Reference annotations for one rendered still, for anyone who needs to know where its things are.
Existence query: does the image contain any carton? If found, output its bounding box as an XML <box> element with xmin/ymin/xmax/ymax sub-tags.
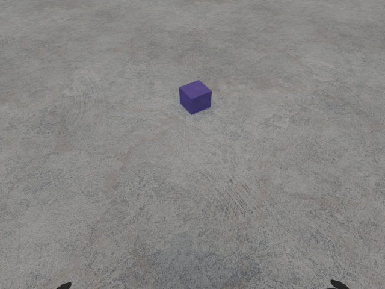
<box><xmin>179</xmin><ymin>80</ymin><xmax>212</xmax><ymax>115</ymax></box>

